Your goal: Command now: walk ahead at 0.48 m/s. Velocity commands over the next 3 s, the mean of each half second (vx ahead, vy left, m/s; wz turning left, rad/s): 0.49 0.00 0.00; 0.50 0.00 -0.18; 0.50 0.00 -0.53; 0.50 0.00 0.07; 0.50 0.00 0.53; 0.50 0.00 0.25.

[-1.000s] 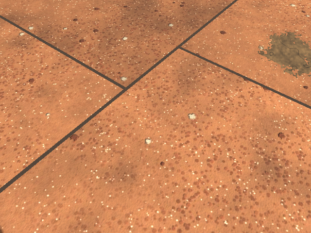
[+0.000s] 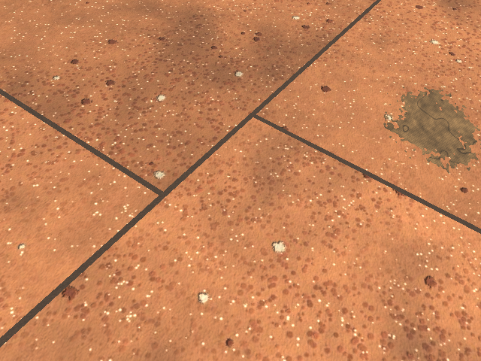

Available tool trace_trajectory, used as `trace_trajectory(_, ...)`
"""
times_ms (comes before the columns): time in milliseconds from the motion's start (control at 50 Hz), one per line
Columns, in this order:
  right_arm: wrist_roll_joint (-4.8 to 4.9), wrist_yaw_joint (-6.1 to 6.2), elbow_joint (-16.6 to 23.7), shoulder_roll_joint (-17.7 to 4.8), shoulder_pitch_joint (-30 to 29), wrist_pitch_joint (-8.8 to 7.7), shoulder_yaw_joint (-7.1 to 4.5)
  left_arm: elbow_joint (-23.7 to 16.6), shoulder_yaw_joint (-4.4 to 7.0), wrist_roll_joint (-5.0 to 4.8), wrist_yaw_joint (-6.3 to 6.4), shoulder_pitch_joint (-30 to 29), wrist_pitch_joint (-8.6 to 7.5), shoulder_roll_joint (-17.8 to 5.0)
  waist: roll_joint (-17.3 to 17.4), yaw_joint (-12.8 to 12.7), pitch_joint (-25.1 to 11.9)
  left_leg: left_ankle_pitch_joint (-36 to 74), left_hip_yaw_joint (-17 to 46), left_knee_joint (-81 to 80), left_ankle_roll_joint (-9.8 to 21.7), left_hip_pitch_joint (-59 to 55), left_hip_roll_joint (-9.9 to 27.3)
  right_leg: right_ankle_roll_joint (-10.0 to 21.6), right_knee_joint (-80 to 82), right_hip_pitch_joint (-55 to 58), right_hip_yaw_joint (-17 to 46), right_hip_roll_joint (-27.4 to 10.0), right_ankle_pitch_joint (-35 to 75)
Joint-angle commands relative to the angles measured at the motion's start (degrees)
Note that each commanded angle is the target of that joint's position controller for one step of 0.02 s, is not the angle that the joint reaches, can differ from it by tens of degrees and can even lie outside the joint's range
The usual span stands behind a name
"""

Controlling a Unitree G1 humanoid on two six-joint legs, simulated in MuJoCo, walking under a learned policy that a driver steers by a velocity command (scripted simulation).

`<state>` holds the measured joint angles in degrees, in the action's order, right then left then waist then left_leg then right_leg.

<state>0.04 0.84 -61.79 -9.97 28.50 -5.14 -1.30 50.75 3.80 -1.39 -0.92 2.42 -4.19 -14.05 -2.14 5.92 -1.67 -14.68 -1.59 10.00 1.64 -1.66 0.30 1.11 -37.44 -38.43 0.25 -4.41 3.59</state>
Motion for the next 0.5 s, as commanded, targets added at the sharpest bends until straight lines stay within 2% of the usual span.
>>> trace_trajectory(20, 0.43, 0.36, 0.7, -10.1, 3.9, 0.2, -2.03, -6.7, -0.68, -0.45, -1.17, -12.4, -1.34, -1.2, 8.6, 0.9, 9.2, 12.5, 7.4, -2.4, 8.0, -1.4, 14.0, 0.3, 4.5, -4.9, -2.0, 1.0, -1.7)
trace_trajectory(60, 0.75, 0.46, 0.3, -10.6, 4.1, 0.68, -2.49, -7.7, -0.9, -0.57, -1.87, -13.6, -1.71, -1.5, 9.2, 0.4, 10.1, 16.0, 7.4, -0.5, 7.8, -3.3, 15.3, 1.5, 6.9, -3.1, -2.4, 1.4, -5.1)
trace_trajectory(80, 0.88, 0.47, 0.3, -11.1, 3.6, 0.88, -2.79, -7.8, -0.79, -0.5, -2.1, -12.9, -1.87, -2.1, 9.6, -0.5, 9.8, 19.8, 7.1, 1.0, 7.5, -3.7, 15.8, 2.3, 8.1, -0.4, -2.7, 1.9, -7.0)
trace_trajectory(100, 0.89, 0.47, 0.6, -11.7, 2.6, 1.01, -3.11, -7.4, -0.32, -0.35, -2.14, -10.5, -1.98, -3.3, 10.3, -2.4, 8.3, 28.2, 6.4, 3.9, 6.9, -3.6, 15.9, 3.4, 9.1, 4.7, -3.5, 3.2, -8.6)
trace_trajectory(120, 0.98, 0.5, 1.0, -12.3, 1.3, 1.15, -3.37, -6.1, 0.59, -0.1, -1.93, -5.4, -2.04, -5.0, 11.0, -5.4, 4.8, 40.6, 5.2, 9.5, 6.3, -3.0, 15.1, 4.6, 9.4, 13.1, -5.1, 5.3, -8.9)
trace_trajectory(140, 0.82, 0.47, 1.6, -11.7, -0.3, 1.28, -3.21, -2.9, 2.15, -0.25, -1.47, 5.1, -1.98, -7.7, 10.1, -10.5, -1.5, 47.9, 2.9, 20.1, 4.8, 0.3, 12.5, 6.5, 9.9, 26.9, -5.5, 6.4, -7.3)
trace_trajectory(160, 0.07, 0.3, 3.5, -10.7, -2.1, 1.03, -2.66, -0.1, 3.45, 0.3, -0.75, 17.3, -1.83, -11.7, 5.7, -15.3, -10.6, 35.3, 1.2, 37.3, 2.9, 14.2, 9.7, 10.1, 7.2, 47.5, 4.9, -2.9, -6.1)
trace_trajectory(180, 0.09, -0.43, 4.5, -2.3, 4.1, -0.33, -0.27, 1.5, 4.2, 0.9, -0.84, 22.9, -1.35, -16.3, -11.2, -12.4, -21.2, -4.7, 0.9, 59.4, -0.9, 36.7, -1.3, 19.2, 13.3, 68.1, 32.8, -18.2, -17.3)
trace_trajectory(200, 1.54, -0.85, 3.5, -5.9, 1.8, -2.16, -1.27, 1.6, 2.65, 0.99, -0.8, 22.1, -1.12, -11.2, -9.8, -13.3, -21.7, -16.5, 9.8, 68.1, 0.2, 42.2, -0.8, 18.6, 19.6, 65.2, 41.0, -18.7, -19.8)
trace_trajectory(220, 2.83, -0.91, 5.7, -9.6, -4.0, -2.95, -2.38, 0.8, 1.68, 0.83, -0.75, 16.1, -1.23, -8.3, -7.7, -12.0, -11.6, -13.0, 8.3, 70.4, 1.3, 46.4, 2.5, 15.6, 20.1, 56.8, 31.1, -16.4, -15.6)
trace_trajectory(240, 2.72, -0.46, 6.5, -10.1, -7.4, -3.05, -2.58, -0.4, 0.97, 0.79, -0.87, 10.9, -1.37, -6.3, -2.6, -9.9, -6.7, -7.6, 6.5, 68.1, 1.5, 44.1, 5.4, 13.9, 21.5, 46.9, 23.1, -14.0, -9.5)
trace_trajectory(260, 1.84, 0.08, 6.8, -9.5, -9.1, -2.63, -3.11, -0.7, 0.5, 1.2, -1.26, 7.9, -1.61, -4.6, 0.2, -8.0, -3.0, -4.3, 5.6, 64.7, 1.4, 41.4, 6.9, 13.0, 23.4, 38.8, 17.8, -11.6, -5.1)
trace_trajectory(280, 1.37, 0.33, 6.7, -8.2, -7.9, -1.77, -3.38, -0.3, 0.07, 1.66, -1.45, 6.8, -1.9, -3.2, -0.9, -5.9, -1.8, -2.1, 6.0, 61.9, 1.5, 37.6, 8.4, 12.1, 25.1, 33.8, 13.9, -9.5, -3.6)
trace_trajectory(300, 1.34, 0.42, 6.6, -6.5, -6.7, -0.94, -3.33, 0.4, -0.04, 1.75, -1.53, 7.2, -2.02, -2.6, -1.9, -4.9, -1.1, -1.3, 5.9, 60.1, 1.5, 35.3, 8.7, 12.1, 26.7, 30.9, 12.1, -8.6, -3.6)
trace_trajectory(320, 1.4, 0.49, 6.8, -5.5, -6.5, -0.31, -3.33, 1.1, 0.02, 1.61, -1.34, 8.1, -2.16, -3.0, -2.2, -4.3, -0.1, -1.1, 5.4, 58.2, 1.3, 34.8, 8.9, 12.5, 27.9, 29.0, 10.7, -8.2, -2.8)
trace_trajectory(340, 1.34, 0.53, 7.5, -5.5, -7.7, 0.13, -3.46, 1.8, 0.14, 1.55, -1.01, 8.9, -2.3, -3.9, -2.1, -3.9, 1.3, -0.1, 5.1, 56.2, 0.9, 35.8, 9.2, 12.9, 29.0, 27.5, 9.5, -8.2, -1.8)
trace_trajectory(380, 0.7, 0.5, 9.6, -6.5, -12.7, 0.42, -3.74, 2.7, 0.46, 1.65, -0.13, 10.9, -2.34, -5.7, -1.3, -4.3, 3.3, 4.8, 4.8, 50.5, -0.2, 40.0, 9.6, 13.3, 30.4, 27.6, 8.3, -8.4, -0.5)
trace_trajectory(420, 0.33, 0.1, 11.3, -6.5, -17.7, 0.31, -3.64, 3.3, 0.52, 1.56, 0.58, 12.8, -2.04, -6.3, -0.7, -5.4, 4.3, 11.4, 4.5, 42.6, -0.7, 42.0, 9.4, 12.5, 30.9, 28.7, 6.7, -7.8, -0.2)
trace_trajectory(500, 0.68, -0.99, 13.8, -5.7, -26.8, 0.04, -2.8, 4.4, 0.71, 0.89, 1.08, 16.6, -1.78, -7.6, -0.6, -8.0, 5.9, 20.1, 2.0, 28.9, -0.5, 39.0, 6.6, 10.7, 31.7, 30.1, 3.4, -6.4, -2.0)
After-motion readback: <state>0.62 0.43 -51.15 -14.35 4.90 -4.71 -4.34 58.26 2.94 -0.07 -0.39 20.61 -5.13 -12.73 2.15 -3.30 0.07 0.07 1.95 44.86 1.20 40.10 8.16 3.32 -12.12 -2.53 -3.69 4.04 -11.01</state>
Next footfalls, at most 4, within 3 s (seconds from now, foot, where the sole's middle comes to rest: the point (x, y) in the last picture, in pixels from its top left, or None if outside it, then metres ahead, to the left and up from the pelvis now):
0.16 right None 0.26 -0.15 -0.79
0.70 left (178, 343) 0.57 0.10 -0.79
1.28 right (262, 255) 0.84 -0.17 -0.79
1.80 left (237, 171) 1.21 -0.13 -0.79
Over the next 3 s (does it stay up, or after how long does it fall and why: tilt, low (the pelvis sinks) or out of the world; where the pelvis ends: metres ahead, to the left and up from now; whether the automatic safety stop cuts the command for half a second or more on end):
stays up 1.64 -0.20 -0.01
